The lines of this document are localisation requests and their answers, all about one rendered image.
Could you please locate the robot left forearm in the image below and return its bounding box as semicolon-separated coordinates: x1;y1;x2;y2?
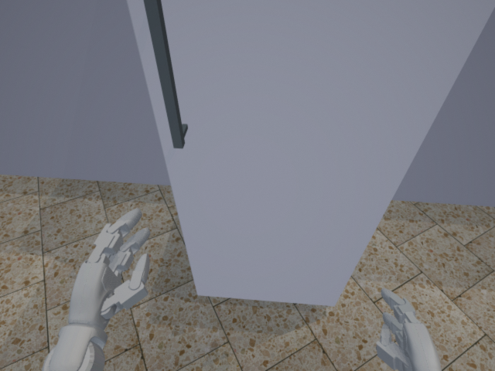
42;323;108;371

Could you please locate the robot left hand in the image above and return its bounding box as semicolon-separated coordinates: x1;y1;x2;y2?
68;208;150;330

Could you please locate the handle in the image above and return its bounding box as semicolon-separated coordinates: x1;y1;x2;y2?
144;0;188;148

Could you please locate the robot right hand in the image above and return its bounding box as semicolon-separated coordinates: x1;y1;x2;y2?
376;288;442;371

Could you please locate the fridge door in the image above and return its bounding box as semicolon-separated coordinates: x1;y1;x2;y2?
128;0;495;306

